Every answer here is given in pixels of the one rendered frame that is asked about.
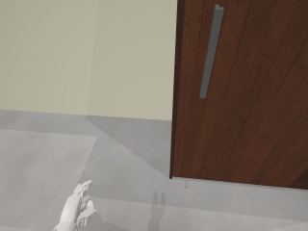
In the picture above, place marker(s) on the wardrobe door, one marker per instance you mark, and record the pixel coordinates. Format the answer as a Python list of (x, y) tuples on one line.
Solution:
[(252, 126), (303, 177)]

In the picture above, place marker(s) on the robot left forearm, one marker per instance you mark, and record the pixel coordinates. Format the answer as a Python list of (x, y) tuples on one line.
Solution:
[(66, 226)]

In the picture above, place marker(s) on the robot left hand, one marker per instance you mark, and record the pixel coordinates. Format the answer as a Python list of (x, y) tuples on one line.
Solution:
[(75, 204)]

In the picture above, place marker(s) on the handle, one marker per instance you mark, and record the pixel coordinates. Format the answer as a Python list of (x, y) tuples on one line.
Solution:
[(211, 49)]

